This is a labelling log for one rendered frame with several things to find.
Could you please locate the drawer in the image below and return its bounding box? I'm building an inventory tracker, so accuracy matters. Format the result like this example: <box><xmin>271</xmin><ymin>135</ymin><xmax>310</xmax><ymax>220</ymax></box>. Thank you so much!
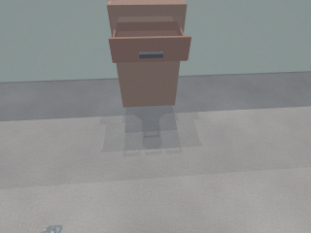
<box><xmin>108</xmin><ymin>21</ymin><xmax>191</xmax><ymax>63</ymax></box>

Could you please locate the handle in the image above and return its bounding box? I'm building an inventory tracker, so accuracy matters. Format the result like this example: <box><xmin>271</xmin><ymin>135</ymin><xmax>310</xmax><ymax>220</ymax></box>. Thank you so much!
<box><xmin>139</xmin><ymin>49</ymin><xmax>163</xmax><ymax>59</ymax></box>

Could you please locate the cabinet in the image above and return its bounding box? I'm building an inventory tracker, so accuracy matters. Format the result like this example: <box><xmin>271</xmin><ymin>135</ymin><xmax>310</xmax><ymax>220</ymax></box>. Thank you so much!
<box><xmin>107</xmin><ymin>0</ymin><xmax>188</xmax><ymax>108</ymax></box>

